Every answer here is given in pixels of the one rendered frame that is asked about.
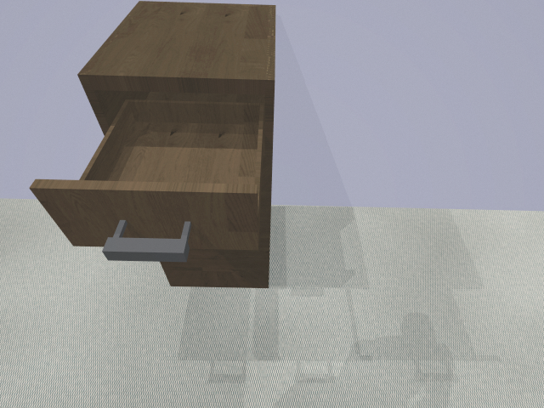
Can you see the drawer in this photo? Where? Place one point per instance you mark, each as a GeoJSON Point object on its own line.
{"type": "Point", "coordinates": [161, 163]}

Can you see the handle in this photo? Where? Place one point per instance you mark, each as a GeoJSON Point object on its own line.
{"type": "Point", "coordinates": [147, 249]}

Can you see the cabinet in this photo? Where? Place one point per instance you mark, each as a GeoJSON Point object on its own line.
{"type": "Point", "coordinates": [211, 52]}

